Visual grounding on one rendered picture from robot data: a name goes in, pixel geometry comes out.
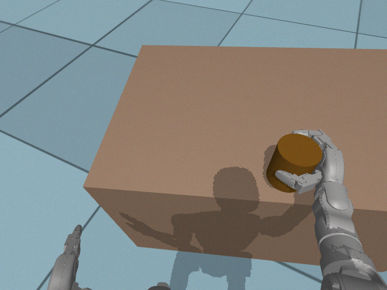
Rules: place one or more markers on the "right robot hand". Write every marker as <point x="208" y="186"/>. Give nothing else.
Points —
<point x="330" y="168"/>

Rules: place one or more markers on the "right robot arm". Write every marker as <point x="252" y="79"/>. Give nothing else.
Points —
<point x="343" y="263"/>

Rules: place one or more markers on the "left robot hand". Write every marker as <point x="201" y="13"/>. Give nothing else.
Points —
<point x="63" y="276"/>

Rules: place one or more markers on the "can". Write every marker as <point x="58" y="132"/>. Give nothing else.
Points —
<point x="295" y="154"/>

